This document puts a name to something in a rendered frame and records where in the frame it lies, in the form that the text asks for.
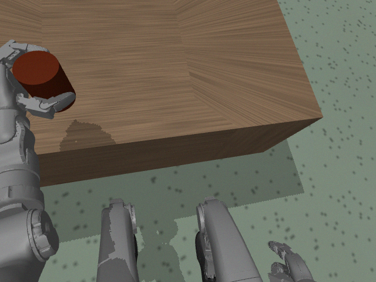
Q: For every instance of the right robot foot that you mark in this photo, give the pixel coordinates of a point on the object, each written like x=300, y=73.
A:
x=201, y=259

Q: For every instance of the right robot hand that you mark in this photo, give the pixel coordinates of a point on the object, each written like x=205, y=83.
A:
x=295, y=268

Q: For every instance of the left robot hand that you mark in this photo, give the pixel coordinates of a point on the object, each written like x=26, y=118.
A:
x=14, y=96

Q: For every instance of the left robot arm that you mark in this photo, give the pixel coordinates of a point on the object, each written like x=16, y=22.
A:
x=27, y=235

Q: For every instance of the can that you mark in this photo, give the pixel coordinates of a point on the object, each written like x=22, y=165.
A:
x=41, y=74

